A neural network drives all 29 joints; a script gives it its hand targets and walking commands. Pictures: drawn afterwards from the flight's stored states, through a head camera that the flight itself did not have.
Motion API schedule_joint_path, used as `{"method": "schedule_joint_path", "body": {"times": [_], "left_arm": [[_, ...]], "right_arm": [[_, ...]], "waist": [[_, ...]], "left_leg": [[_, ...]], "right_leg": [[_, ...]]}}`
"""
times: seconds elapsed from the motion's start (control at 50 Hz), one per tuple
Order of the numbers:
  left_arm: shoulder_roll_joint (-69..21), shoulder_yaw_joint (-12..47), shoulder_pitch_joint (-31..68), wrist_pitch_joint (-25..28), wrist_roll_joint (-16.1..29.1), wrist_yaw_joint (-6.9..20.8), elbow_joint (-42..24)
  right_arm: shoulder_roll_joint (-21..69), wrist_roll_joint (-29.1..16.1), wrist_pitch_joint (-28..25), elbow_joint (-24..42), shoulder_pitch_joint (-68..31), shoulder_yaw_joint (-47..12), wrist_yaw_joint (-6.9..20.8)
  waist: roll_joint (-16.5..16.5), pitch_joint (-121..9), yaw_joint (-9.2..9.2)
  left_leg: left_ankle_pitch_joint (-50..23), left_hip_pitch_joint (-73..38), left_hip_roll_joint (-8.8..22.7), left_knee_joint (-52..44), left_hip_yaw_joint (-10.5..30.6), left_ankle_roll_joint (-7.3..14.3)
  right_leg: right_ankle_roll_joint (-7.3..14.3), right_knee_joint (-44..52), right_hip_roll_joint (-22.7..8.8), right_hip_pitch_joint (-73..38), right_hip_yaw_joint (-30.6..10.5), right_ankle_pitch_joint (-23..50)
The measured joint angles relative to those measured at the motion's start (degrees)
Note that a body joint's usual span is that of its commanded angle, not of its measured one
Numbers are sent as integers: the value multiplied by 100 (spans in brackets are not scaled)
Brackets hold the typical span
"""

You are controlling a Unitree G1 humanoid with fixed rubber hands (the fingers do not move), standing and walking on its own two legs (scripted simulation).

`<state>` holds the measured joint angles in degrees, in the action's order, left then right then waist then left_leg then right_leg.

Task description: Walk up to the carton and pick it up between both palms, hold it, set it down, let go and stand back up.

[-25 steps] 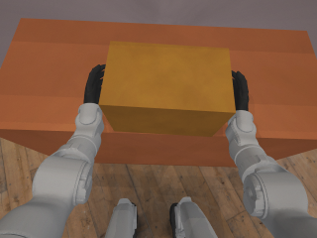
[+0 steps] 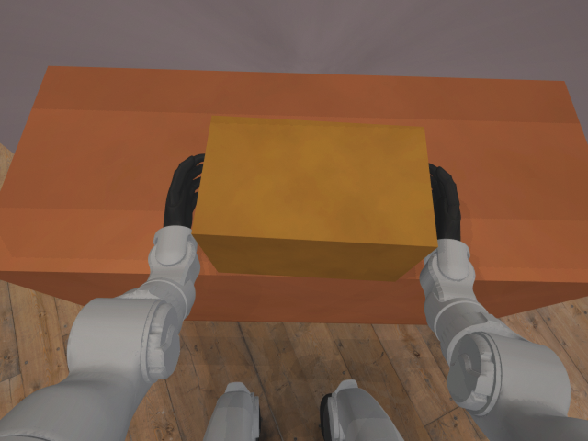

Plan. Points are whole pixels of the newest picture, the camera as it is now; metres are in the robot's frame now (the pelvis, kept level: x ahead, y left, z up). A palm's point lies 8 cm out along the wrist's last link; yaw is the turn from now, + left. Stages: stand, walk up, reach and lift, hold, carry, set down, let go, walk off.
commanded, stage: reach and lift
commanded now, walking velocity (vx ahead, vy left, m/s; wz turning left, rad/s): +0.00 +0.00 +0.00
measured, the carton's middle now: (311, 206) +0.43 -0.04 -0.03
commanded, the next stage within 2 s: none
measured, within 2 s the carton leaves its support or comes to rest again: leaves its support in 1.22 s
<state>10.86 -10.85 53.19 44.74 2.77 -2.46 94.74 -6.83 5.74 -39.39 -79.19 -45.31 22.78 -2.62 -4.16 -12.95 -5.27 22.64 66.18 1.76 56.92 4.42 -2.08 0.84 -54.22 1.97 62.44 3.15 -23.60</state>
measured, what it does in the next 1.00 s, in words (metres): stands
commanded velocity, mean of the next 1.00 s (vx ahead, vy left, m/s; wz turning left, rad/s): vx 0.00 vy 0.00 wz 0.00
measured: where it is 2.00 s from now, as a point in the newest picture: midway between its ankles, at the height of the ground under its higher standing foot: outside the picture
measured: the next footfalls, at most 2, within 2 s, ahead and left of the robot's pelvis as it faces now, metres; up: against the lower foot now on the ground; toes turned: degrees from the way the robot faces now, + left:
none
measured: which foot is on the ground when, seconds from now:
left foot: down 0.00-1.00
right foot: down 0.00-1.00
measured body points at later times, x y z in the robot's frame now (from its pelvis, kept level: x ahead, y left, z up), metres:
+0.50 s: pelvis -0.01 +0.01 +0.01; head +0.16 +0.01 +0.42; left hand +0.44 +0.15 -0.03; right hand +0.39 -0.22 -0.03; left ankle +0.02 +0.13 -0.66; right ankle +0.00 -0.11 -0.66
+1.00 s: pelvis -0.01 +0.00 +0.01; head +0.15 -0.01 +0.43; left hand +0.42 +0.15 -0.03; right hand +0.38 -0.22 -0.03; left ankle +0.02 +0.13 -0.66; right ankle +0.00 -0.11 -0.66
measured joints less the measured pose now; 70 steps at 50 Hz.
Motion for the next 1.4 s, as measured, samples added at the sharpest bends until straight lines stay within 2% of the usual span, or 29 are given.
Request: {"method": "schedule_joint_path", "body": {"times": [0.16,0.42,0.62,0.84,1.04,1.2,1.3,1.4], "left_arm": [[-56,101,97,38,99,-74,-87],[-96,255,90,57,20,-148,-268],[-98,444,-106,66,22,-222,-391],[-75,746,-268,89,361,-183,-410],[-96,1070,-346,-152,778,-154,-340],[-99,1643,-747,-470,1265,-186,-509],[-45,2231,-1334,-832,1697,-276,-1137],[43,2814,-1776,-1227,2166,-404,-1802]], "right_arm": [[-155,-19,-151,-163,-194,-64,-2],[-157,-58,-331,-14,-35,-31,-19],[-95,114,-450,-72,78,153,-9],[-23,-30,-416,32,211,-80,-58],[-65,-292,-18,203,296,-571,-126],[-26,-847,650,811,759,-1339,-211],[-3,-1236,1180,1545,1297,-1832,-291],[-4,-1428,1763,2398,1800,-1975,-320]], "waist": [[-50,52,73],[-17,-41,143],[-27,-40,168],[-10,-148,186],[-7,-214,200],[-73,-378,200],[-183,-451,191],[-306,-429,149]], "left_leg": [[-172,100,20,-191,-57,56],[-337,234,59,-386,-88,100],[-429,125,77,-592,-78,82],[-445,100,88,-654,-75,38],[-427,-31,49,-646,-118,31],[-318,-237,12,-559,-127,31],[-234,-437,-31,-476,-65,39],[-218,-679,-81,-447,57,40]], "right_leg": [[-50,264,17,87,-59,227],[-83,555,54,192,-93,459],[-66,795,72,70,-86,571],[-16,774,82,88,-81,549],[3,611,38,34,-118,457],[-10,461,1,-148,-126,309],[-29,406,-35,-393,-67,208],[-40,464,-72,-726,51,183]]}}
